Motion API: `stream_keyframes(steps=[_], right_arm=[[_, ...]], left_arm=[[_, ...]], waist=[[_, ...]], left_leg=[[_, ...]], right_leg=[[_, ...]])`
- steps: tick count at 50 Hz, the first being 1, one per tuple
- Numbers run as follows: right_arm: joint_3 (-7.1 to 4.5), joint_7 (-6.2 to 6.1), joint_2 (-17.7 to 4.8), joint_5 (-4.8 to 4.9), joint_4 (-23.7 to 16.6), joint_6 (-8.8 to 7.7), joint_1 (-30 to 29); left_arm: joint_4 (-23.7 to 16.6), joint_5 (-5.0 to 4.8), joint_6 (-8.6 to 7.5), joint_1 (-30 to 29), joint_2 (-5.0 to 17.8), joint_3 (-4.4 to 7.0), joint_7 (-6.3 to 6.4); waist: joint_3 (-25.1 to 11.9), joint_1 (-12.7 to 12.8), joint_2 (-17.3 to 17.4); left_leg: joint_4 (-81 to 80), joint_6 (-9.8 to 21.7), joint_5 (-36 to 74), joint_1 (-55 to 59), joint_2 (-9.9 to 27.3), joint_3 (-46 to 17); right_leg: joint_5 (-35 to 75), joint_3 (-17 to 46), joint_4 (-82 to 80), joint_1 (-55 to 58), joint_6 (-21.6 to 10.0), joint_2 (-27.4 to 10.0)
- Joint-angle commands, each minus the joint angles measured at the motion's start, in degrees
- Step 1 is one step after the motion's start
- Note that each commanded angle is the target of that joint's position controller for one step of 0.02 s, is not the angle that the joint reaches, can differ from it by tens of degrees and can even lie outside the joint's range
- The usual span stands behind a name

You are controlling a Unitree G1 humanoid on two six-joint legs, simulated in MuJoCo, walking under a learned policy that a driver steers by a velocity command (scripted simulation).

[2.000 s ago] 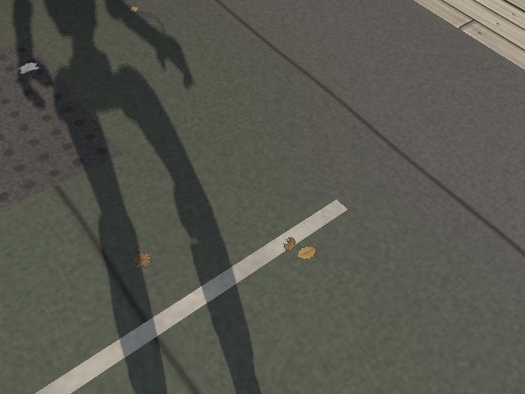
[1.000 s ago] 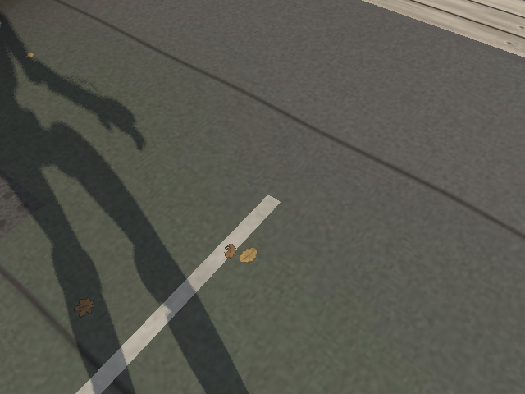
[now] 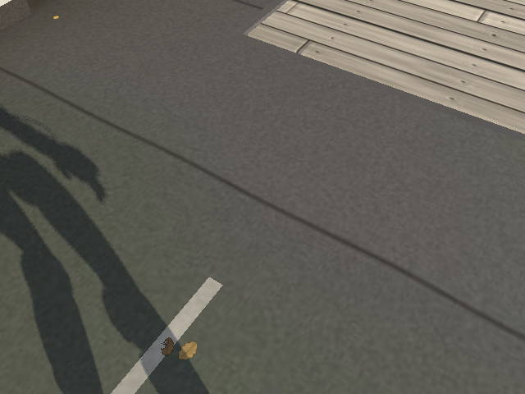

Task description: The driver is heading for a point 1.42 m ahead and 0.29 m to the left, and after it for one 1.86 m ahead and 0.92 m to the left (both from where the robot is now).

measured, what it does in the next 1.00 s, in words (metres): walks ahead, turning left: left foot, then right foot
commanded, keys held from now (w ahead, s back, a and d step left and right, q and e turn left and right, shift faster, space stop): w+q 0.68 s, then w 0.30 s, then w+e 0.02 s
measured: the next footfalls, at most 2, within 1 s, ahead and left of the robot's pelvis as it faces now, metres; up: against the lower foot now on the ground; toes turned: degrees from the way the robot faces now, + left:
left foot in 0.34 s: +0.34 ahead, +0.16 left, +0.00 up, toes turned +14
right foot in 0.82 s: +0.66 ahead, +0.06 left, +0.00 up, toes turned +30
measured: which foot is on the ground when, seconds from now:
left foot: up 0.00-0.32, down 0.34-0.82, up 0.84-1.00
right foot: down 0.00-0.34, up 0.36-0.80, down 0.82-1.00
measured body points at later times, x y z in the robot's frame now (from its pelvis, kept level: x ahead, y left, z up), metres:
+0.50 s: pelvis +0.26 +0.08 -0.01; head +0.31 +0.10 +0.44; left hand +0.32 +0.38 -0.11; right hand +0.47 -0.15 -0.10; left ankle +0.30 +0.15 -0.74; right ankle +0.27 -0.10 -0.65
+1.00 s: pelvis +0.56 +0.12 +0.00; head +0.58 +0.12 +0.45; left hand +0.52 +0.40 -0.11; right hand +0.78 -0.07 -0.11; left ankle +0.45 +0.21 -0.66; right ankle +0.63 +0.04 -0.74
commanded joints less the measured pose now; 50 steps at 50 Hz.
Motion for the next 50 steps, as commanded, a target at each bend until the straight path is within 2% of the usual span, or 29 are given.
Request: stream_keyframes(steps=[1,6,12,14,15,16,17,18,19,20,21,22,24,26,29,32,34,37,39,40,41,42,43,44,45,46,47,48,50], right_arm=[[-0.50,0.55,-1.47,-0.32,-5.12,0.17,-2.46],[0.34,1.78,-0.46,-0.88,-7.77,-0.09,-9.46],[0.58,3.92,-1.25,-0.69,-12.10,-0.48,-19.36],[-0.47,4.06,-3.34,-0.89,-12.73,-0.13,-17.64],[-1.54,3.92,-5.21,-0.87,-12.00,0.16,-12.98],[-3.19,3.39,-7.82,-0.63,-9.97,0.49,-4.13],[-5.05,2.24,-11.69,-0.38,-7.86,1.28,5.52],[-5.68,1.75,-18.20,-0.14,-8.50,0.85,3.05],[-4.33,2.07,-13.79,-0.59,-10.70,-0.13,4.83],[-3.41,2.32,-10.66,-1.13,-9.65,-0.94,2.98],[-3.00,2.29,-9.53,-0.93,-9.59,-1.38,-0.21],[-2.52,2.16,-7.96,-1.12,-10.12,-1.49,-4.04],[-1.88,1.75,-6.46,-2.22,-11.06,-1.68,-7.37],[-1.93,1.23,-6.75,-1.73,-9.93,-2.02,-6.81],[-2.24,0.09,-8.14,-1.39,-8.21,-1.78,-4.43],[-2.32,-0.47,-8.53,-0.95,-6.95,-1.16,-2.01],[-2.49,-0.61,-9.09,-0.72,-5.93,-0.87,0.15],[-2.00,-0.78,-7.60,-0.69,-4.51,-0.54,1.91],[-2.05,-0.73,-7.56,-0.98,-3.94,-0.23,1.75],[-1.82,-0.61,-6.86,-1.07,-3.96,-0.08,1.16],[-1.01,-0.36,-4.68,-1.43,-4.26,-0.15,1.21],[0.16,-0.38,-1.84,-2.35,-5.22,-0.41,4.41],[0.75,-0.45,-0.40,-0.33,-5.18,-1.02,10.74],[-0.25,-0.62,-5.93,0.29,-4.48,-1.16,7.24],[-0.82,-0.62,-7.83,0.08,-5.62,-1.15,0.33],[-0.61,-0.63,-7.12,-0.83,-6.59,-1.23,-3.46],[-0.62,-0.39,-6.13,-1.56,-7.26,-1.54,-5.18],[-0.54,-0.11,-5.11,-1.62,-7.25,-1.66,-4.74],[-0.09,0.11,-3.12,-1.71,-6.94,-1.66,-4.09]], left_arm=[[-1.00,-0.14,-1.46,1.03,6.09,2.09,0.36],[1.65,-0.37,-1.46,0.72,8.89,2.95,0.84],[4.92,-1.82,0.05,4.59,12.50,3.92,1.19],[5.23,-2.11,0.95,4.81,14.46,4.36,1.46],[5.18,-2.30,1.53,4.74,15.28,4.52,1.64],[4.86,-2.57,1.92,4.16,15.05,4.28,1.86],[3.85,-1.67,1.62,5.09,12.96,3.29,2.15],[0.48,0.54,0.41,11.16,4.06,0.46,1.30],[-0.23,-1.18,-1.67,5.51,8.86,0.84,0.60],[-2.20,-3.24,-2.49,-0.53,11.67,1.60,0.29],[-2.51,-2.74,-3.04,-1.49,10.79,1.14,0.62],[-1.87,-1.20,-3.13,-1.32,10.58,1.25,1.08],[-1.13,-0.15,-1.91,0.69,10.95,1.62,1.05],[-0.82,0.45,-0.79,0.80,9.36,1.20,1.08],[-2.58,0.69,-0.26,-5.54,7.10,0.26,1.14],[-3.88,0.13,-0.72,-12.48,5.70,-0.45,0.50],[-4.68,-0.57,-1.17,-15.69,6.25,-0.35,-0.07],[-4.48,-0.85,-1.84,-15.61,8.08,0.36,-0.96],[-4.02,-0.87,-2.16,-13.14,8.94,0.97,-1.07],[-3.01,-0.68,-2.34,-9.30,9.52,1.55,-0.82],[-2.01,-0.11,-2.63,-3.37,11.31,2.39,-0.47],[-1.42,0.68,-2.66,4.87,15.29,3.33,-0.20],[1.84,0.15,-1.87,9.71,17.30,4.27,-1.01],[1.40,-1.39,-1.74,8.97,11.90,2.96,-1.30],[1.14,-1.32,-1.40,5.87,9.37,2.17,-1.06],[0.77,-0.69,-1.08,3.27,8.59,1.65,-0.96],[1.05,-0.34,-0.93,1.73,7.78,1.31,-0.83],[1.17,0.09,-1.03,1.13,7.08,0.96,-0.67],[2.06,-0.50,-1.24,1.86,6.85,0.79,-0.62]], waist=[[1.65,1.20,-8.31],[3.97,1.90,-5.95],[5.68,4.27,-4.53],[2.16,2.13,-6.54],[-1.27,-0.78,-7.34],[-6.05,-5.87,-6.72],[-11.05,-10.05,-2.79],[-16.18,-1.58,13.34],[-24.32,-6.24,6.64],[-15.38,-6.80,3.35],[-9.26,-4.07,-0.72],[-6.04,-1.52,-2.49],[-4.57,1.64,-0.40],[-3.50,2.12,-0.67],[-1.01,0.28,-0.35],[-0.26,-2.61,1.29],[0.03,-3.90,1.88],[-0.34,-3.78,3.33],[-0.14,-2.26,5.12],[-1.31,-0.02,5.25],[-6.28,2.84,3.81],[-15.48,4.50,-5.06],[-19.42,2.75,-22.25],[-13.29,4.43,-13.96],[-6.26,5.22,-8.52],[-2.54,4.32,-5.04],[-0.22,3.12,-4.74],[-0.28,1.88,-6.42],[-1.00,1.22,-8.26]], left_leg=[[0.18,-0.23,4.67,-13.03,4.01,-2.70],[-15.24,-0.93,16.18,-13.40,3.79,-1.10],[-28.52,2.83,16.97,-10.00,1.53,4.83],[-29.28,5.23,11.32,-4.04,-2.32,8.24],[-29.48,6.74,8.73,2.38,-4.84,9.73],[-32.40,8.85,10.87,15.26,-7.26,10.14],[-33.00,11.46,11.56,32.97,-3.77,2.12],[-38.44,21.98,0.27,50.09,12.13,-31.91],[-47.61,24.07,-8.22,52.33,16.00,-46.40],[-49.86,20.69,-5.21,46.56,14.55,-38.40],[-49.92,18.87,0.82,37.69,12.11,-31.34],[-49.89,17.48,8.01,29.91,9.89,-25.98],[-52.04,17.23,16.90,21.30,7.41,-21.13],[-52.98,17.65,22.85,16.67,6.37,-17.26],[-53.21,15.88,22.86,13.04,3.36,-12.87],[-52.00,13.00,16.20,11.57,1.02,-11.58],[-51.00,12.49,13.19,12.45,1.95,-13.93],[-46.74,11.69,11.72,18.78,4.91,-17.63],[-43.97,10.78,15.37,21.22,6.23,-19.37],[-40.57,9.81,20.27,21.34,4.87,-18.74],[-31.64,8.09,23.62,19.71,1.83,-16.15],[-14.62,5.31,11.87,9.63,-2.96,-11.59],[1.73,1.57,-14.13,-8.57,-9.48,-6.39],[7.51,1.37,-13.00,-15.40,-6.21,-9.22],[8.17,1.40,-7.81,-17.03,-4.11,-7.66],[6.38,1.28,-4.13,-15.83,-2.10,-5.35],[2.88,1.13,-1.18,-14.85,-0.10,-4.41],[0.35,1.03,0.71,-12.07,1.39,-3.75],[-3.74,0.31,1.41,-9.97,1.97,-1.75]], right_leg=[[8.54,11.80,-14.66,7.67,-9.17,-15.32],[14.89,2.24,-16.41,7.59,-8.98,-14.71],[23.40,-4.57,-13.47,14.19,-6.51,-16.33],[43.22,-6.58,-5.83,17.25,-5.35,-16.31],[51.68,-7.53,2.01,17.51,-4.73,-15.80],[52.76,-9.00,13.66,13.06,-3.24,-14.26],[37.49,-8.77,30.53,-0.42,-0.83,-12.04],[-19.52,-4.10,52.10,-25.46,2.80,-0.36],[-21.78,9.59,58.01,-30.50,2.12,0.85],[-15.77,9.86,56.70,-34.77,1.23,-1.60],[-10.59,9.34,51.57,-33.35,0.67,-4.08],[-7.80,9.24,46.78,-29.84,1.01,-5.87],[-4.91,9.53,42.79,-23.45,1.99,-7.27],[-3.39,8.12,38.67,-22.02,3.75,-7.07],[6.47,7.04,27.60,-22.54,5.66,-5.53],[16.52,6.58,14.19,-18.14,5.82,-2.49],[18.28,6.93,9.94,-15.97,5.59,-1.07],[16.00,8.20,5.95,-15.40,3.71,-1.45],[10.59,7.32,4.82,-12.64,1.57,-1.38],[9.70,5.88,2.47,-7.33,-0.01,-0.58],[10.05,7.65,2.61,2.71,-2.59,-3.19],[10.61,20.14,4.84,19.79,-7.91,-13.61],[-6.32,45.98,-3.95,32.04,-15.80,-22.49],[-18.65,48.48,-7.24,28.96,-14.33,-22.24],[-16.58,39.96,-7.83,22.37,-12.20,-20.16],[-9.44,33.40,-8.70,15.93,-11.39,-17.67],[-3.43,29.27,-9.85,11.65,-11.42,-15.66],[0.98,25.93,-10.95,9.13,-10.85,-13.85],[7.61,22.22,-12.42,7.36,-11.54,-12.11]])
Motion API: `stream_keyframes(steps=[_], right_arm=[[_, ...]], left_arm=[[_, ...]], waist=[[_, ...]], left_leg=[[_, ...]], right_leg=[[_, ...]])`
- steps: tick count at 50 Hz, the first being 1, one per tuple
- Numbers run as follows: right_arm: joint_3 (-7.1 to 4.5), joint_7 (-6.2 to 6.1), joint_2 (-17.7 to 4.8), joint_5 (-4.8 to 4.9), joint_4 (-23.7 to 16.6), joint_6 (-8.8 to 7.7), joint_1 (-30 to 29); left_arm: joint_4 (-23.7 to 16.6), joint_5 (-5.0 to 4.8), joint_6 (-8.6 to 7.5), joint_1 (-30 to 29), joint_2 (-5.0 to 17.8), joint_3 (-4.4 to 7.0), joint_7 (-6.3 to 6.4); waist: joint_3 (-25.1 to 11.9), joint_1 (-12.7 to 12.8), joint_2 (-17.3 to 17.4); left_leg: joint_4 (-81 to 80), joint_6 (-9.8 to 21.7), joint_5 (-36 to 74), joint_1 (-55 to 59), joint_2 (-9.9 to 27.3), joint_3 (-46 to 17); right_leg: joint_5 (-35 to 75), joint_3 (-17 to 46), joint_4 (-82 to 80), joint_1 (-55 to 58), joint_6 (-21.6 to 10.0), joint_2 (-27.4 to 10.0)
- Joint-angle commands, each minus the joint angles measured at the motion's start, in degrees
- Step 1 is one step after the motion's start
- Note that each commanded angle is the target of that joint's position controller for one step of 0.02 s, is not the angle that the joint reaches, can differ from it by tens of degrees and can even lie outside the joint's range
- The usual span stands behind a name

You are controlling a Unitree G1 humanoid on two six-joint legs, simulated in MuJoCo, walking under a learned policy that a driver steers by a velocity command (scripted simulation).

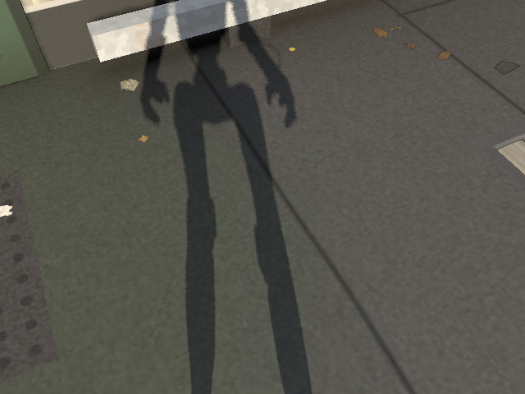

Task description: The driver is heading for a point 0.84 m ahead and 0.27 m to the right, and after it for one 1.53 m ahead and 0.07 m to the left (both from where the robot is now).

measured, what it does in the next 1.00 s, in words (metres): walks ahead, turning right: left foot, then right foot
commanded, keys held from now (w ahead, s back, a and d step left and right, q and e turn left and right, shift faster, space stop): w+e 1.00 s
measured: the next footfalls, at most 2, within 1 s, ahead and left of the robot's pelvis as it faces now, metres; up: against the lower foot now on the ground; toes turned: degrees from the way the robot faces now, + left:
left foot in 0.30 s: +0.33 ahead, +0.14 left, +0.00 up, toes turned -9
right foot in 0.82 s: +0.53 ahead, -0.19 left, +0.00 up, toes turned -27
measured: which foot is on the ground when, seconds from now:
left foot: up 0.00-0.28, down 0.30-0.82, up 0.84-1.00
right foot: down 0.00-0.30, up 0.32-0.80, down 0.82-1.00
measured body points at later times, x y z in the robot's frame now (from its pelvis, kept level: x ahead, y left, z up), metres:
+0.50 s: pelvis +0.26 +0.04 +0.00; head +0.28 +0.05 +0.45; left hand +0.41 +0.30 -0.11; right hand +0.32 -0.25 -0.09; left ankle +0.29 +0.14 -0.74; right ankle +0.22 -0.11 -0.66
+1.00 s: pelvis +0.49 -0.10 +0.00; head +0.52 -0.13 +0.45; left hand +0.73 +0.08 -0.10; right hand +0.48 -0.42 -0.11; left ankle +0.56 +0.06 -0.66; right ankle +0.49 -0.18 -0.74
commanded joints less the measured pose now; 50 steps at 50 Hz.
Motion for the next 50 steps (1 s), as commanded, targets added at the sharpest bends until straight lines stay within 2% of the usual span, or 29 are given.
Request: stream_keyframes(steps=[1,3,5,10,13,14,15,16,17,18,19,20,21,23,26,31,36,38,39,40,41,42,43,44,45,46,47,48,50], right_arm=[[-0.94,0.13,-3.31,-0.76,-5.17,-1.27,-2.21],[-0.23,0.16,-1.98,-1.26,-6.63,-1.74,-6.18],[0.26,0.55,-1.09,-1.13,-7.31,-2.32,-10.17],[-0.08,1.81,-2.36,-0.12,-8.68,-3.52,-17.51],[-1.23,1.83,-4.87,0.11,-8.41,-4.12,-15.50],[-2.06,1.46,-6.21,-0.05,-7.13,-4.18,-11.15],[-3.12,0.88,-8.42,-0.67,-5.91,-4.23,-4.51],[-4.17,0.17,-12.56,-1.32,-4.95,-3.83,5.40],[-4.52,0.74,-14.40,-1.62,-3.80,-2.89,6.43],[-3.21,0.97,-8.54,-1.01,-4.21,-2.82,4.23],[-2.43,0.90,-5.94,-0.61,-4.17,-2.82,1.68],[-1.94,1.07,-4.63,-0.90,-4.02,-2.92,-1.26],[-1.67,1.17,-3.24,-1.20,-3.57,-2.96,-3.25],[-1.87,1.02,-3.05,-1.57,-2.70,-3.57,-4.98],[-2.68,0.69,-4.79,-1.30,-1.00,-4.30,-4.78],[-3.42,0.11,-7.70,-1.03,1.06,-3.62,-3.44],[-4.29,-0.02,-10.41,0.41,3.44,-2.13,0.40],[-4.76,-0.23,-12.01,0.87,3.62,-1.34,0.31],[-5.02,-0.41,-12.91,1.13,3.53,-0.93,0.12],[-4.93,-0.58,-12.88,1.40,3.32,-0.48,-0.60],[-4.11,-0.86,-11.08,0.73,2.84,-0.58,0.24],[-1.52,-0.33,-3.03,-2.15,-0.31,-1.47,4.92],[-1.06,0.37,-4.85,-1.12,-1.38,-3.60,2.40],[-2.27,0.90,-9.22,1.33,-2.96,-4.69,-4.16],[-1.82,0.85,-8.48,1.41,-3.65,-5.37,-5.84],[-1.85,0.34,-8.10,-0.02,-2.87,-5.53,-5.72],[-2.26,0.13,-8.65,-0.96,-2.46,-5.10,-4.80],[-2.38,0.24,-8.61,-1.25,-2.27,-4.42,-4.00],[-2.04,0.21,-6.99,-1.75,-1.99,-3.35,-3.62]], left_arm=[[-2.26,-0.72,-0.82,0.95,6.87,1.40,0.29],[-1.43,-1.19,-0.43,2.03,8.71,1.91,0.69],[-0.62,-1.45,0.15,3.23,9.84,2.25,1.13],[1.53,-2.04,1.56,8.28,10.63,2.47,1.75],[1.66,-2.12,2.30,7.86,11.56,2.93,2.20],[1.53,-1.99,2.45,7.38,10.94,2.74,2.27],[0.96,-1.48,2.36,6.83,8.96,2.05,2.14],[-1.08,0.19,2.18,6.63,4.72,0.59,2.19],[-2.67,-1.97,1.56,13.87,2.10,-0.14,2.24],[-1.21,-3.07,1.80,11.42,8.03,1.31,2.44],[-1.94,-3.07,2.09,6.94,9.75,2.04,2.34],[-1.87,-2.55,2.42,5.47,8.89,2.06,2.38],[-2.26,-2.01,2.73,4.23,8.19,2.22,2.21],[-2.65,-2.15,3.64,4.26,6.08,2.06,1.69],[-4.60,-1.69,4.36,1.16,4.65,1.76,1.44],[-7.21,-1.59,3.63,-6.41,3.46,0.85,-0.20],[-11.22,-1.62,3.73,-13.92,4.25,0.80,-1.70],[-12.07,-1.41,4.03,-12.99,5.72,1.54,-1.94],[-11.69,-1.27,4.32,-9.78,7.15,2.36,-1.85],[-9.89,-1.38,4.55,-2.16,9.36,3.80,-1.52],[-7.10,-1.62,5.09,8.09,13.17,5.85,-0.57],[-6.89,-2.27,5.11,8.79,20.32,7.07,0.40],[-9.58,-1.82,3.91,9.55,18.19,5.96,-0.01],[-8.82,-1.29,2.95,8.06,13.92,4.71,-0.42],[-8.53,-1.31,2.43,5.61,12.45,4.24,-0.37],[-8.94,-1.25,2.31,1.57,10.79,3.70,-0.23],[-9.75,-0.68,2.21,-1.09,9.26,3.12,-0.03],[-10.28,-0.27,2.19,-2.32,8.98,2.94,0.16],[-9.60,-0.59,1.86,-2.14,9.47,3.09,0.67]], waist=[[-1.30,-0.04,-7.89],[-0.44,0.77,-6.79],[0.01,1.93,-6.51],[0.41,3.85,-7.05],[-0.35,1.03,-8.26],[-2.38,-1.48,-7.92],[-7.21,-4.92,-6.70],[-16.68,-8.52,1.82],[-21.36,-4.40,18.60],[-14.43,-5.46,10.19],[-7.93,-5.37,6.44],[-5.09,-3.76,3.09],[-2.70,-2.64,3.19],[-1.35,-0.93,4.82],[0.25,-0.58,2.30],[1.88,-2.98,0.38],[3.78,-4.77,0.12],[1.80,-3.02,1.58],[-0.88,-0.80,2.54],[-5.02,3.84,1.89],[-10.34,8.44,-0.85],[-13.87,3.19,-17.17],[-24.72,5.19,-14.27],[-17.39,6.91,-8.87],[-11.01,4.95,-6.64],[-7.32,2.24,-3.05],[-5.78,0.09,-3.91],[-5.29,-1.16,-4.80],[-4.50,-1.84,-4.37]], left_leg=[[-5.67,-1.15,2.43,-10.84,4.46,-0.38],[-13.86,-2.30,5.86,-11.06,4.39,0.58],[-22.67,-3.04,12.67,-8.32,3.32,1.05],[-34.21,-3.31,20.93,-0.66,0.12,0.97],[-38.44,-1.23,17.58,5.98,-0.04,0.43],[-40.38,0.13,16.81,12.93,-0.29,1.14],[-40.00,2.24,16.21,23.94,2.93,-0.88],[-38.38,5.61,14.80,39.27,14.62,-12.30],[-45.29,12.87,-0.20,48.65,24.22,-35.56],[-48.18,11.76,-8.26,43.16,22.21,-34.79],[-48.83,10.04,-5.17,36.88,20.21,-25.86],[-50.15,9.27,1.77,31.10,17.66,-19.87],[-51.66,9.16,6.70,26.99,15.72,-15.20],[-54.57,9.14,12.61,21.69,14.06,-8.61],[-56.94,10.37,19.10,20.46,14.63,-2.72],[-57.47,9.18,23.63,22.17,13.38,6.86],[-54.65,7.20,27.29,29.37,15.75,11.01],[-48.65,5.92,42.38,31.69,15.92,13.08],[-42.48,5.21,51.96,31.93,15.50,14.24],[-31.88,3.84,56.52,29.37,13.92,16.09],[-16.95,1.55,48.16,18.79,11.69,16.67],[4.73,-2.45,-2.38,-7.42,2.36,15.63],[14.70,-2.65,-15.91,-15.81,-2.87,0.63],[14.86,-1.50,-10.37,-21.07,0.42,-1.96],[10.25,-0.57,-5.25,-20.58,2.69,-1.25],[5.16,-0.80,-1.90,-17.08,4.76,-1.21],[1.56,-1.13,0.41,-12.72,5.99,-1.54],[0.00,-1.68,1.68,-9.87,6.18,-1.52],[-4.15,-3.44,3.35,-8.02,5.71,-0.30]], right_leg=[[8.23,18.09,-13.39,8.90,-10.82,-14.76],[11.50,16.09,-14.48,8.30,-11.40,-14.32],[12.46,13.47,-14.45,7.09,-10.42,-12.88],[10.77,14.49,-11.61,6.88,-8.58,-13.38],[9.79,17.54,-7.55,8.21,-6.63,-14.75],[13.06,16.59,-3.30,6.97,-5.38,-13.02],[13.17,14.45,6.21,2.92,-3.51,-9.68],[-2.21,9.90,24.28,-6.76,-1.07,-4.93],[-24.59,6.76,39.32,-23.64,0.93,-0.49],[-21.65,9.52,45.90,-28.75,1.46,-3.91],[-16.36,8.62,46.81,-30.08,1.54,-5.58],[-12.21,7.76,45.97,-27.93,2.11,-7.42],[-9.52,7.61,43.96,-26.88,2.50,-8.72],[-6.46,6.84,42.56,-23.40,3.12,-10.31],[-2.12,6.81,38.30,-25.51,4.21,-10.95],[10.59,3.79,22.47,-23.76,3.55,-10.14],[7.43,0.02,13.99,-23.61,0.48,-8.63],[1.78,-2.88,12.73,-19.07,-1.73,-5.74],[-0.95,-4.70,12.58,-13.70,-3.07,-3.36],[0.57,-5.98,9.65,-3.14,-4.95,-0.56],[2.78,-2.05,8.19,13.97,-7.33,-0.73],[-1.88,27.00,5.19,33.47,-16.26,-16.20],[-12.76,50.51,-5.18,39.12,-22.65,-23.20],[-11.32,43.05,-7.46,35.07,-18.81,-21.54],[-7.22,35.51,-7.45,27.07,-16.73,-19.12],[-0.57,29.76,-7.38,19.05,-14.88,-16.71],[5.97,25.80,-8.22,13.20,-14.15,-14.89],[9.09,24.36,-9.43,9.65,-14.20,-13.96],[14.91,21.10,-10.55,5.24,-14.81,-12.97]])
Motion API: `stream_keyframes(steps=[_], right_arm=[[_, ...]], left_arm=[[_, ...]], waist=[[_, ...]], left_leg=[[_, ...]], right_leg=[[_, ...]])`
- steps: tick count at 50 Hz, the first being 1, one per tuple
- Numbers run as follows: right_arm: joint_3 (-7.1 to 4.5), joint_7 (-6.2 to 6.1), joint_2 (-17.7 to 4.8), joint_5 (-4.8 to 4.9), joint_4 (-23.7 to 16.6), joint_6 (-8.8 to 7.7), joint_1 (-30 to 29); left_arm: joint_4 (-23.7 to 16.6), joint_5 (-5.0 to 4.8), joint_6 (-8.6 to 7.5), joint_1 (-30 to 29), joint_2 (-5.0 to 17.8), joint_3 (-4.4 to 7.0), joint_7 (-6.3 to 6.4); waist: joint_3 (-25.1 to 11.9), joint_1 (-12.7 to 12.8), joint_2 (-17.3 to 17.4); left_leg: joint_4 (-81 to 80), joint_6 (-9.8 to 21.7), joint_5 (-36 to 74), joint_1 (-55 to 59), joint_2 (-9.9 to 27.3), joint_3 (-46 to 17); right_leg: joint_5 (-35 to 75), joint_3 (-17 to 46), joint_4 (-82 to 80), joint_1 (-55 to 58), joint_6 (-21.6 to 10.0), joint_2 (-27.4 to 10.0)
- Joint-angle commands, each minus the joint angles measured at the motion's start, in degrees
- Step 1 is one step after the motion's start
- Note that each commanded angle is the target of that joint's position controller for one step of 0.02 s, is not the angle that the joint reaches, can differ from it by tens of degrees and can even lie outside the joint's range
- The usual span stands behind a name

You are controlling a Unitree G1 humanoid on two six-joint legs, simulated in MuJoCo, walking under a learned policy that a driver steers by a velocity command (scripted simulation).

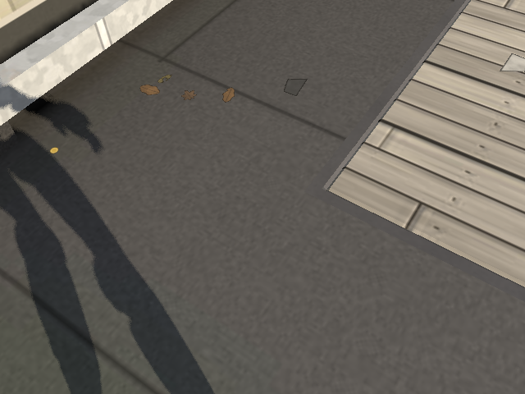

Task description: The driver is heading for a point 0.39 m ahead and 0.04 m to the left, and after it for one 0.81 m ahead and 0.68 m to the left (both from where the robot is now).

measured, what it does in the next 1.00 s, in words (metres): walks ahead: left foot, then right foot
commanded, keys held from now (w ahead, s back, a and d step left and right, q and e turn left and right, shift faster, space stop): w+e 0.22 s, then w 0.04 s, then w+q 0.74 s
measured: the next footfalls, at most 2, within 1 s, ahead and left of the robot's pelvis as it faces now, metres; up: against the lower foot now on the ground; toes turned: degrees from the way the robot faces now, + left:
left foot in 0.30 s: +0.36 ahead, +0.13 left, +0.00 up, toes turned -13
right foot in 0.76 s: +0.55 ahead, -0.13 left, +0.00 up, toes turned +4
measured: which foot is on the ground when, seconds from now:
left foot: up 0.00-0.28, down 0.30-0.76, up 0.78-1.00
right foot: down 0.00-0.32, up 0.34-0.74, down 0.76-1.00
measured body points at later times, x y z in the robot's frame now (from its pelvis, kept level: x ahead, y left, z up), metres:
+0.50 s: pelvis +0.28 +0.05 +0.00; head +0.30 +0.05 +0.45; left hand +0.46 +0.29 -0.10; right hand +0.31 -0.24 -0.11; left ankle +0.32 +0.14 -0.74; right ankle +0.24 -0.08 -0.67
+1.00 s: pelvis +0.52 -0.02 +0.01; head +0.54 -0.03 +0.46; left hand +0.57 +0.27 -0.10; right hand +0.70 -0.28 -0.10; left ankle +0.56 +0.14 -0.66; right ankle +0.51 -0.13 -0.74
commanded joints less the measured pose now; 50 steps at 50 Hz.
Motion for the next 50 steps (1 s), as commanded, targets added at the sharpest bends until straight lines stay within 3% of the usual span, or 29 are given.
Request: stream_keyframes(steps=[1,6,10,13,14,15,16,17,18,19,20,21,22,24,28,30,33,35,37,38,39,40,41,42,43,44,47,50], right_arm=[[-1.50,-0.33,-5.25,-0.86,-3.12,0.39,1.69],[-0.18,0.29,-2.52,-0.35,-5.66,0.25,-9.27],[-0.68,1.19,-4.28,0.59,-7.07,-0.60,-13.25],[-1.54,1.52,-5.92,0.69,-6.28,-1.27,-10.01],[-1.93,1.43,-6.20,0.49,-5.04,-1.47,-6.11],[-2.70,1.14,-7.67,-0.14,-3.81,-1.69,-0.93],[-3.22,0.90,-10.21,-0.84,-3.02,-1.71,7.06],[-4.73,1.43,-15.13,-0.79,-0.06,-0.91,12.18],[-3.46,2.02,-9.62,1.35,-0.16,-0.82,12.05],[-2.51,1.93,-6.53,1.57,-0.88,-0.54,8.74],[-2.09,1.88,-5.94,0.76,-1.63,-0.08,6.25],[-1.83,1.79,-5.38,0.56,-1.66,0.32,5.07],[-1.49,1.52,-4.85,0.18,-1.76,0.37,4.83],[-1.38,1.12,-4.53,0.63,-1.41,0.56,5.71],[-2.50,-0.25,-8.03,1.55,-0.38,1.39,7.69],[-2.70,-0.66,-8.59,1.62,0.11,2.03,9.33],[-2.70,-0.93,-8.30,2.00,0.90,2.79,12.22],[-2.87,-1.08,-8.41,2.09,0.85,3.18,12.25],[-2.44,-1.10,-6.60,1.90,0.40,3.39,11.51],[-1.52,-0.91,-3.95,1.35,-0.51,3.16,10.46],[-0.18,-0.91,0.51,1.36,-1.87,2.62,14.69],[-0.37,-1.09,-1.98,2.62,-3.04,2.32,16.87],[-1.64,-1.24,-6.33,2.89,-2.24,2.60,13.79],[-1.99,-1.20,-6.90,2.37,-2.54,2.97,10.54],[-2.04,-1.07,-6.12,1.87,-2.60,3.27,9.35],[-2.20,-0.82,-5.36,1.65,-2.97,3.58,8.49],[-1.69,-0.06,-2.42,1.77,-4.33,4.39,6.78],[-1.20,0.52,-1.48,1.44,-6.18,4.41,3.28]], left_arm=[[-4.04,-0.04,-1.50,-1.57,8.60,2.38,1.09],[-1.67,-0.69,-0.80,2.35,9.86,2.79,2.42],[0.26,-1.23,-0.30,5.53,9.76,2.91,2.60],[0.99,-0.86,0.17,5.30,9.05,2.85,2.80],[1.24,-0.65,0.31,4.88,8.03,2.51,2.73],[1.23,-0.29,0.25,5.28,5.97,1.76,2.52],[0.43,0.64,0.20,6.40,3.32,0.60,2.51],[0.14,-1.19,-0.49,14.94,0.59,-0.21,2.37],[0.95,-1.54,-0.90,12.93,5.90,0.38,2.51],[-0.11,-1.35,-1.17,5.16,8.76,1.15,2.37],[-1.12,-0.41,-1.60,0.38,8.28,0.95,2.49],[-2.11,0.60,-2.28,-2.44,7.54,0.98,2.40],[-2.42,1.02,-2.72,-2.47,6.61,0.95,2.20],[-2.57,1.15,-3.04,-2.05,4.63,0.48,1.87],[-4.06,1.04,-3.40,-8.80,1.70,-0.96,1.37],[-4.34,0.48,-3.77,-12.10,2.07,-0.99,0.92],[-5.18,-0.08,-4.25,-15.45,3.40,-0.53,0.56],[-5.25,-0.32,-4.57,-15.03,4.74,0.14,0.63],[-3.64,-0.14,-4.70,-9.23,6.33,1.26,1.19],[-2.76,0.51,-4.74,-2.40,8.66,2.15,1.77],[-1.81,1.20,-4.05,4.36,13.44,3.38,2.22],[0.09,0.61,-3.22,6.85,12.83,3.54,1.54],[-0.34,0.26,-3.30,4.20,8.55,2.45,1.39],[-0.39,0.34,-3.27,1.61,6.34,1.76,1.35],[-0.18,0.62,-3.32,-0.88,4.60,1.19,1.22],[0.24,0.98,-3.38,-2.46,3.52,0.88,1.21],[1.62,0.84,-4.09,-3.33,4.14,1.34,1.23],[3.31,0.74,-4.30,-2.73,6.22,2.07,1.41]], waist=[[-6.13,-1.89,-2.96],[-3.35,2.08,-5.06],[-2.95,3.28,-5.94],[-3.56,1.48,-8.39],[-4.65,-0.47,-8.79],[-8.43,-2.60,-8.02],[-16.51,-5.35,-1.83],[-20.96,-1.97,18.10],[-17.06,-3.76,12.26],[-9.48,-4.76,6.79],[-6.43,-4.44,2.40],[-3.47,-3.79,1.42],[-3.81,-2.51,2.78],[-5.12,-1.61,4.93],[-4.01,-3.09,4.58],[-3.72,-4.26,4.50],[-3.57,-4.86,4.45],[-3.64,-3.49,5.20],[-5.51,0.16,5.22],[-10.34,3.76,2.59],[-18.43,4.28,-10.47],[-18.73,3.48,-19.01],[-10.98,3.88,-11.68],[-6.38,3.33,-8.45],[-4.07,2.09,-6.70],[-2.70,0.97,-7.41],[-1.92,-0.13,-7.49],[-1.56,0.18,-5.22]], left_leg=[[-5.92,-2.04,5.03,-5.00,1.19,-0.66],[-26.74,-3.31,22.41,-1.09,-2.60,-0.18],[-33.94,-2.16,23.00,1.84,-4.23,-1.91],[-35.93,0.20,17.13,5.35,-4.04,-1.63],[-37.86,1.61,17.07,9.67,-4.26,0.06],[-38.37,3.87,16.54,18.02,-2.98,-0.24],[-37.31,7.88,15.29,31.50,5.66,-10.22],[-43.64,18.65,2.37,47.78,16.16,-37.69],[-48.32,18.60,-12.06,46.97,16.53,-45.10],[-48.97,16.27,-10.89,40.51,14.06,-37.00],[-49.42,15.03,-4.30,34.47,11.29,-30.94],[-50.06,15.18,2.93,30.03,9.24,-27.06],[-50.60,14.65,8.50,27.67,7.24,-24.16],[-51.42,15.08,15.02,26.13,5.22,-20.56],[-52.56,14.90,17.72,19.66,3.65,-15.64],[-52.36,13.84,17.11,17.35,2.97,-14.90],[-50.08,12.54,13.86,17.67,3.37,-17.15],[-47.71,11.29,11.59,18.05,3.90,-19.64],[-42.00,8.98,11.46,15.72,1.41,-19.30],[-31.31,6.98,9.71,11.37,-1.42,-16.11],[-13.16,3.41,-6.37,-2.52,-8.23,-7.90],[-1.02,2.53,-15.65,-13.43,-6.89,-4.98],[4.31,2.16,-10.86,-16.35,-3.92,-6.18],[5.26,1.86,-6.35,-16.17,-2.45,-5.01],[4.07,1.41,-2.90,-14.60,-1.08,-4.47],[2.63,1.21,-0.58,-13.19,0.30,-4.33],[-0.16,0.38,3.92,-10.94,1.77,-2.76],[-7.76,-0.34,10.25,-11.99,2.23,-2.44]], right_leg=[[14.96,17.20,-12.61,5.88,-11.48,-14.72],[6.94,13.48,-12.10,2.11,-7.31,-10.63],[2.16,18.73,-8.54,5.63,-6.16,-12.56],[4.17,22.03,-3.88,9.93,-4.96,-14.54],[7.68,20.94,-1.26,10.53,-4.10,-13.87],[12.73,18.28,6.02,9.94,-2.52,-11.03],[5.02,13.88,21.80,3.96,-0.44,-7.50],[-20.44,7.16,40.57,-16.98,4.35,1.31],[-23.15,9.66,46.61,-25.24,4.61,-2.00],[-17.60,8.14,47.13,-27.40,4.41,-4.98],[-13.87,5.84,45.20,-25.98,4.37,-6.67],[-11.40,5.04,41.40,-25.68,4.64,-8.02],[-9.47,4.92,38.11,-22.75,4.85,-9.16],[-9.62,3.48,31.63,-19.70,6.01,-9.11],[-1.99,1.26,15.54,-13.87,8.19,-7.34],[5.57,1.21,9.80,-9.75,8.78,-5.84],[8.58,2.48,4.70,-5.64,8.64,-4.67],[7.20,2.93,2.08,-1.68,7.62,-4.76],[5.62,2.47,-1.36,8.29,5.37,-5.99],[2.86,7.37,-1.12,18.74,2.58,-11.93],[-3.80,23.80,-2.62,35.74,-3.61,-24.38],[-18.65,40.94,-8.04,36.40,-8.37,-30.99],[-22.39,36.93,-9.94,30.05,-6.95,-28.28],[-16.23,28.74,-10.44,24.61,-5.32,-25.72],[-9.37,22.73,-11.72,20.03,-4.61,-23.18],[-4.20,18.19,-12.91,16.75,-4.18,-21.58],[4.94,9.42,-16.18,12.23,-4.51,-19.93],[11.77,3.58,-17.33,12.78,-5.24,-20.19]])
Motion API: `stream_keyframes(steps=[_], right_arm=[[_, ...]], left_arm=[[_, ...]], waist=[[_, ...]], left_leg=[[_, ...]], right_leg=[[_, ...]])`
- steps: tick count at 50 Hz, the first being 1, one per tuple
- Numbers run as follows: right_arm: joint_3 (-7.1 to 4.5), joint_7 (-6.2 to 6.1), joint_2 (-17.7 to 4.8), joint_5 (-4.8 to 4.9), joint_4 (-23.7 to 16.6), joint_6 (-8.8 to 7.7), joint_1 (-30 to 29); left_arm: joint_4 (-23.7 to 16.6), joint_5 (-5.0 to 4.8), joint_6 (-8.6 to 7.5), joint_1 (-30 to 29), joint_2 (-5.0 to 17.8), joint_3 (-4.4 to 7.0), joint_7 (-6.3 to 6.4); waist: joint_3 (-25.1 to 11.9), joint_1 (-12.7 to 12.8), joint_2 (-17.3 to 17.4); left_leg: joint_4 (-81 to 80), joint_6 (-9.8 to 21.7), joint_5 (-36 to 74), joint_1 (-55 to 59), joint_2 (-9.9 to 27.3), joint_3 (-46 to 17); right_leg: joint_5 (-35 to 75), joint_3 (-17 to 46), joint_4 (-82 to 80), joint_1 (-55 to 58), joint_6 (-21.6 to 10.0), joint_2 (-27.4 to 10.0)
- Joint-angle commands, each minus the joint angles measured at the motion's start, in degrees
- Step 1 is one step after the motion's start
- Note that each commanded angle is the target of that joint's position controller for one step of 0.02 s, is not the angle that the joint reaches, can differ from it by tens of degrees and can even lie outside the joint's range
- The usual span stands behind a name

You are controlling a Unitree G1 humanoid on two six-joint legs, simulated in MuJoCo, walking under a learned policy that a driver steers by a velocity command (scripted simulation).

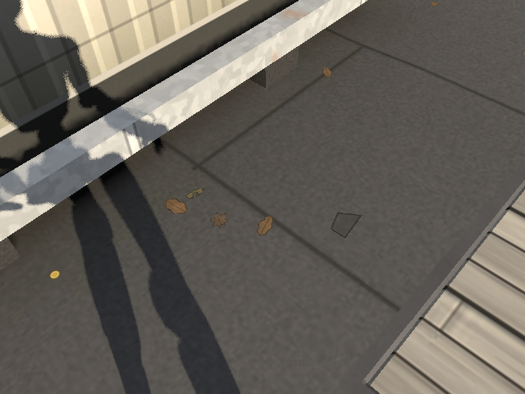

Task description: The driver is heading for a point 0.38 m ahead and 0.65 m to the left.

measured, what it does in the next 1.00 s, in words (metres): walks ahead, turning left: left foot, then right foot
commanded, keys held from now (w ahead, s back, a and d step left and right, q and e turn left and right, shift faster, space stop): w+q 1.00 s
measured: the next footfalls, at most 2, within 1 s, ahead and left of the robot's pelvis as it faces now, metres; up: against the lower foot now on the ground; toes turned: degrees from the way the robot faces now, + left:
left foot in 0.26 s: +0.30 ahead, +0.16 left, +0.00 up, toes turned +12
right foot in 0.74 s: +0.62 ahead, +0.04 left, +0.00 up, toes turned +30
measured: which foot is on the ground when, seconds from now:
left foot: up 0.00-0.24, down 0.26-0.76, up 0.78-1.00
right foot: down 0.00-0.26, up 0.28-0.72, down 0.74-1.00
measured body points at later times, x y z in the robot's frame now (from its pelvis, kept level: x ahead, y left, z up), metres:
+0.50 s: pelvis +0.27 +0.08 +0.00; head +0.30 +0.11 +0.45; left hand +0.35 +0.39 -0.10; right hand +0.44 -0.16 -0.10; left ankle +0.26 +0.15 -0.75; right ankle +0.40 -0.09 -0.67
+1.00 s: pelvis +0.54 +0.12 +0.00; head +0.56 +0.13 +0.45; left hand +0.44 +0.39 -0.11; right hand +0.82 -0.02 -0.10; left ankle +0.51 +0.29 -0.67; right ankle +0.58 +0.02 -0.75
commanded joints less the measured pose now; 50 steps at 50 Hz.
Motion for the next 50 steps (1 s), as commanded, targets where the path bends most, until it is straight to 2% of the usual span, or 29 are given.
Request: stream_keyframes(steps=[1,4,8,10,11,12,13,14,15,16,17,18,19,20,23,28,32,34,36,37,38,39,40,41,42,43,45,47,50], right_arm=[[0.48,0.90,-0.14,-0.15,-4.95,-0.68,-1.84],[1.07,2.03,0.46,-0.18,-6.70,-1.19,-7.58],[0.97,3.17,-0.40,0.02,-9.74,-1.06,-13.11],[0.22,3.44,-1.95,-0.24,-10.57,-0.79,-12.40],[-0.57,3.36,-3.42,-0.43,-10.27,-0.52,-9.48],[-1.97,3.05,-5.69,-0.36,-8.61,-0.26,-2.14],[-3.91,2.08,-9.17,-0.10,-5.97,0.27,7.95],[-5.16,1.05,-16.05,0.40,-5.57,0.39,9.94],[-4.12,1.31,-14.17,0.19,-7.81,-0.54,10.94],[-2.87,1.72,-10.23,-0.42,-6.94,-1.31,9.65],[-2.47,1.70,-8.96,-0.41,-6.61,-1.78,6.98],[-2.01,1.55,-7.54,-0.45,-6.98,-1.89,3.03],[-1.47,1.41,-6.11,-1.01,-7.74,-1.99,0.29],[-1.28,1.25,-5.67,-1.43,-8.28,-2.02,-1.13],[-1.50,0.41,-6.26,-1.05,-7.03,-2.47,-0.58],[-1.91,-0.96,-7.56,-0.38,-4.51,-1.84,3.49],[-2.05,-1.30,-7.67,0.22,-2.51,-1.37,6.83],[-2.10,-1.47,-7.41,0.11,-2.16,-1.07,6.75],[-1.74,-1.41,-6.04,-0.13,-2.26,-0.67,6.00],[-0.65,-1.17,-3.11,-0.49,-2.66,-0.78,6.27],[0.52,-1.08,0.55,-0.17,-3.85,-1.05,11.02],[0.71,-1.25,-1.17,0.82,-5.03,-1.44,13.79],[-0.60,-1.33,-6.40,1.08,-3.96,-1.24,10.56],[-1.04,-1.31,-7.65,0.50,-4.54,-0.88,5.88],[-1.10,-1.23,-6.98,-0.08,-4.96,-0.70,3.68],[-1.28,-1.01,-6.13,-0.26,-5.20,-0.51,2.82],[-1.02,-0.51,-3.81,0.24,-5.22,0.09,3.37],[-0.65,-0.29,-2.24,0.08,-6.06,0.46,1.99],[-0.26,0.07,-1.29,-0.16,-7.04,0.39,-0.94]], left_arm=[[-3.09,-0.11,-1.14,-3.88,8.25,1.97,0.24],[-1.71,-0.55,-0.69,-2.40,9.95,2.28,0.53],[0.47,-1.67,0.38,0.77,12.09,2.87,0.60],[0.78,-2.02,1.15,1.00,13.63,3.29,0.84],[0.77,-2.19,1.59,1.06,14.60,3.56,1.10],[0.59,-2.36,2.03,0.59,14.82,3.52,1.36],[0.14,-1.81,1.97,1.18,13.46,2.84,1.68],[-2.96,0.88,1.11,5.97,5.98,0.33,1.05],[-3.94,0.30,-0.98,3.88,7.11,-0.27,0.29],[-5.61,-2.22,-1.97,-2.93,11.39,1.01,-0.29],[-6.51,-2.49,-2.61,-4.94,10.65,0.59,-0.25],[-5.77,-1.19,-2.74,-4.83,10.12,0.60,0.28],[-5.40,-0.27,-2.27,-3.80,10.55,0.98,0.56],[-5.20,0.03,-1.57,-2.88,10.46,1.08,0.49],[-5.23,0.66,-0.15,-3.50,8.13,0.56,0.64],[-8.03,0.21,-0.46,-15.07,5.28,-0.75,0.02],[-9.46,-0.84,-1.30,-19.02,7.25,-0.22,-0.98],[-9.35,-0.95,-1.68,-17.77,8.61,0.45,-1.22],[-7.77,-0.76,-2.09,-11.62,9.71,1.40,-0.88],[-7.02,0.08,-2.38,-5.54,11.58,2.22,-0.45],[-6.36,1.18,-2.24,1.39,16.00,3.26,0.01],[-4.40,0.05,-1.38,5.03,15.93,3.62,-0.64],[-5.36,-0.64,-1.12,2.23,11.05,2.32,-0.66],[-5.69,-0.45,-0.67,-0.25,9.07,1.70,-0.39],[-5.59,-0.05,-0.44,-2.74,7.82,1.19,-0.27],[-5.19,0.24,-0.43,-4.15,6.54,0.76,-0.09],[-4.47,0.29,-0.87,-4.99,6.09,0.69,0.03],[-3.41,0.02,-1.33,-4.49,7.17,1.16,0.01],[-2.10,0.12,-1.34,-3.90,8.78,1.70,0.05]], waist=[[1.25,-0.84,-7.10],[2.39,1.17,-6.09],[3.72,2.01,-5.93],[1.82,0.30,-7.29],[-0.72,-1.79,-8.33],[-4.81,-6.27,-7.78],[-9.83,-11.08,-5.40],[-14.91,-6.77,9.90],[-25.29,-8.19,8.02],[-18.13,-9.91,2.99],[-10.97,-7.97,1.00],[-7.04,-5.25,-2.49],[-5.18,-2.93,-1.49],[-4.71,-1.52,-0.21],[-3.43,-0.91,-0.47],[-0.65,-5.06,0.89],[-0.26,-6.12,1.63],[-0.38,-4.97,3.09],[-2.21,-1.59,3.94],[-7.68,1.33,1.67],[-16.39,1.58,-9.63],[-19.13,0.94,-22.31],[-11.39,1.93,-14.47],[-5.80,2.10,-10.45],[-2.28,1.10,-8.26],[-0.51,-0.01,-8.93],[0.10,-1.11,-10.74],[0.47,-1.22,-9.42],[0.79,-0.68,-7.68]], left_leg=[[-7.11,-0.37,7.98,-5.16,2.48,-1.43],[-16.44,0.64,14.98,-2.18,1.53,1.45],[-22.74,3.22,12.25,-1.54,0.26,4.00],[-24.04,5.43,6.61,2.97,-2.63,6.93],[-24.13,6.76,3.74,8.08,-4.89,8.66],[-26.63,8.65,4.84,18.52,-7.31,9.68],[-28.29,10.98,6.71,35.20,-7.08,6.05],[-29.73,19.74,2.31,56.70,8.50,-21.93],[-39.71,25.78,-7.14,62.03,15.65,-45.57],[-42.22,21.90,-6.65,57.53,13.63,-37.86],[-42.74,19.92,-2.71,48.89,11.20,-30.21],[-43.03,18.18,3.32,40.59,8.74,-24.58],[-44.03,17.39,9.56,34.27,6.87,-20.71],[-45.35,17.49,12.41,30.27,5.85,-19.37],[-46.98,18.15,18.25,23.49,4.12,-14.77],[-46.37,14.20,10.42,19.97,0.41,-11.50],[-42.79,13.03,4.78,23.61,2.60,-17.07],[-39.41,12.15,5.03,26.43,3.80,-20.36],[-34.11,10.32,7.30,26.22,2.16,-20.93],[-23.99,8.40,6.63,23.22,-0.96,-17.99],[-5.41,4.31,-7.13,8.12,-7.95,-10.25],[8.08,2.61,-21.37,-5.27,-8.47,-6.64],[13.28,1.93,-16.87,-9.47,-5.03,-7.75],[13.92,1.67,-12.31,-9.49,-3.18,-5.62],[11.92,1.38,-8.79,-7.78,-1.53,-4.72],[9.52,1.33,-6.38,-5.99,0.12,-4.66],[7.48,1.12,-3.79,-2.76,1.48,-3.09],[4.81,0.58,-1.17,-4.05,2.05,-2.64],[-3.03,-0.09,5.25,-6.04,2.38,-2.19]], right_leg=[[15.42,7.60,-9.39,2.41,-9.08,-15.57],[16.88,2.33,-9.47,2.75,-7.92,-15.06],[21.21,-0.99,-7.16,8.60,-6.27,-17.11],[36.98,-3.28,-1.30,11.19,-5.04,-17.38],[46.75,-4.48,4.62,11.64,-4.38,-17.12],[51.34,-6.20,14.79,9.08,-3.11,-15.89],[43.89,-6.83,29.10,-1.11,-1.02,-13.86],[-4.51,-6.25,51.20,-27.08,2.66,-5.41],[-23.44,7.69,61.09,-35.57,2.89,0.40],[-18.23,10.64,61.67,-40.68,1.99,-2.88],[-13.07,9.65,57.26,-40.53,1.32,-5.00],[-9.62,9.48,52.36,-37.32,1.68,-7.00],[-7.24,9.72,48.83,-33.01,2.11,-8.33],[-5.90,9.76,47.47,-29.98,2.72,-8.60],[-2.02,8.25,41.17,-27.77,5.30,-7.75],[15.18,8.03,20.13,-24.14,6.29,-3.99],[15.78,10.05,12.59,-20.84,5.21,-2.32],[11.02,10.70,11.06,-18.92,3.78,-2.20],[8.06,8.93,8.09,-10.15,1.37,-1.93],[6.80,12.24,8.40,1.10,-1.38,-6.46],[0.10,29.26,7.24,21.17,-7.80,-18.87],[-16.90,50.47,0.79,26.85,-12.73,-26.31],[-24.20,46.75,-1.56,20.84,-10.81,-24.54],[-19.20,37.85,-1.92,14.24,-8.69,-22.32],[-11.51,30.87,-3.08,8.13,-7.96,-19.74],[-5.81,25.79,-4.28,4.29,-7.52,-17.85],[0.62,18.60,-6.79,0.49,-7.35,-15.67],[5.59,14.24,-8.35,0.29,-8.54,-15.94],[12.91,8.48,-9.20,2.74,-9.00,-16.24]])
Velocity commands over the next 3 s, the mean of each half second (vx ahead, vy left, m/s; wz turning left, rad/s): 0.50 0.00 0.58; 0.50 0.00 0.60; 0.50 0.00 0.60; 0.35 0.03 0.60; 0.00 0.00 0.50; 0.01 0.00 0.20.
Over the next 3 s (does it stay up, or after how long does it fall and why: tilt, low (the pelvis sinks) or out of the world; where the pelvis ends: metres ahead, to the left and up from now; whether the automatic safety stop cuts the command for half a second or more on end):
stays up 0.77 0.40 -0.02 its command is cut before an obstacle after 1.7 s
